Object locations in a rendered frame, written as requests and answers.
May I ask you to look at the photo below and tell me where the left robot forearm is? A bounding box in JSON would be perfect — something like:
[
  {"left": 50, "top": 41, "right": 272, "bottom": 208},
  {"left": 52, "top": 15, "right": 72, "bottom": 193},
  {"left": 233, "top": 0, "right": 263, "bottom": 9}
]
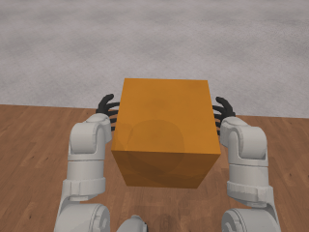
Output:
[{"left": 53, "top": 113, "right": 112, "bottom": 232}]

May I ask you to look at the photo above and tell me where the robot right hand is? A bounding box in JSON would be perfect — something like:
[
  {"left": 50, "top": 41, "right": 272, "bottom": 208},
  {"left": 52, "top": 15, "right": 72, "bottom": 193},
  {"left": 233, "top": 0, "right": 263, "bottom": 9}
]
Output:
[{"left": 212, "top": 97, "right": 236, "bottom": 135}]

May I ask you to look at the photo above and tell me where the robot left shin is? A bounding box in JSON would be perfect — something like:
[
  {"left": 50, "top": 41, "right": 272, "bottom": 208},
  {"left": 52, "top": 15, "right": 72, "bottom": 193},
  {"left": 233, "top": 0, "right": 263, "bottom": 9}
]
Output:
[{"left": 131, "top": 215, "right": 143, "bottom": 221}]

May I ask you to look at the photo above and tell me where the carton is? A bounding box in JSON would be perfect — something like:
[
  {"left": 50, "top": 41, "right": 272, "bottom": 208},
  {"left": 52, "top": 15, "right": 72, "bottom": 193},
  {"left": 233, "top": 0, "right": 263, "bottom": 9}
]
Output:
[{"left": 111, "top": 77, "right": 221, "bottom": 189}]

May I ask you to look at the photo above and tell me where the robot right upper arm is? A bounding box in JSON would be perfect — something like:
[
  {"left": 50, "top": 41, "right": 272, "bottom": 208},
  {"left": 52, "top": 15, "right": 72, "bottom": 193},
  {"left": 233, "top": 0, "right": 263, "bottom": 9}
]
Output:
[{"left": 221, "top": 208, "right": 280, "bottom": 232}]

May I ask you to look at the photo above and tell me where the robot left hand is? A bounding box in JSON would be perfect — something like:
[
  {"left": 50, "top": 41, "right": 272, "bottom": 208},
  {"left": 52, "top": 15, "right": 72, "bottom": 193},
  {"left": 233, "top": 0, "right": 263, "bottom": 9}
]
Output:
[{"left": 96, "top": 94, "right": 120, "bottom": 131}]

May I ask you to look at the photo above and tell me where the left robot thigh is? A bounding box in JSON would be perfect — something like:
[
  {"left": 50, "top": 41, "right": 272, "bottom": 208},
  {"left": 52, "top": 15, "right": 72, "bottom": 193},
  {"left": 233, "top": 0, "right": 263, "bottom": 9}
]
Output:
[{"left": 116, "top": 218, "right": 147, "bottom": 232}]

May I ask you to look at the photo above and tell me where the right robot forearm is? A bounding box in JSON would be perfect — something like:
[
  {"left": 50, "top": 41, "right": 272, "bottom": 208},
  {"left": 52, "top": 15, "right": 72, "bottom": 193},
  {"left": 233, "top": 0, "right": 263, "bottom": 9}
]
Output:
[{"left": 219, "top": 116, "right": 281, "bottom": 232}]

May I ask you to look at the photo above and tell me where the robot left upper arm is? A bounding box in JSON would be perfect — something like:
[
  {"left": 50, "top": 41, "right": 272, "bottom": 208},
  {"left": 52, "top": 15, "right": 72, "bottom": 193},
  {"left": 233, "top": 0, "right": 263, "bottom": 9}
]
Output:
[{"left": 54, "top": 203, "right": 110, "bottom": 232}]

